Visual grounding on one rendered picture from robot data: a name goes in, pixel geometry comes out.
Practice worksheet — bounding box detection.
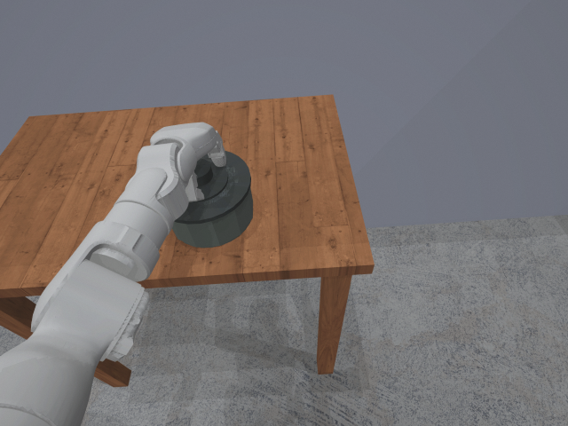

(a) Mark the pot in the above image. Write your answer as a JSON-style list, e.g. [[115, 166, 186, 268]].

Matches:
[[172, 189, 253, 248]]

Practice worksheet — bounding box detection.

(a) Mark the robot left hand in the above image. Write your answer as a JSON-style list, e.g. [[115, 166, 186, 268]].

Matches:
[[150, 122, 226, 202]]

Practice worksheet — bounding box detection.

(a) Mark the table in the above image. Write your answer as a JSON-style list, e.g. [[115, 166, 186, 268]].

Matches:
[[0, 94, 375, 387]]

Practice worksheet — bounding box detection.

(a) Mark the robot left upper arm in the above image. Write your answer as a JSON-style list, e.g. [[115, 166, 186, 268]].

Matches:
[[0, 259, 150, 426]]

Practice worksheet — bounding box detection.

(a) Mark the knob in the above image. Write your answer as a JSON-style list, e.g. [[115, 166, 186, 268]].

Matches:
[[194, 159, 213, 186]]

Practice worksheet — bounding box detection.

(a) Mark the lid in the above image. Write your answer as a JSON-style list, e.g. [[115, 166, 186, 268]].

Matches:
[[175, 151, 251, 225]]

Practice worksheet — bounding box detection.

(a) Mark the robot left forearm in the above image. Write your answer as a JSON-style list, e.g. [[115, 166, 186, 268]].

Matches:
[[31, 135, 197, 333]]

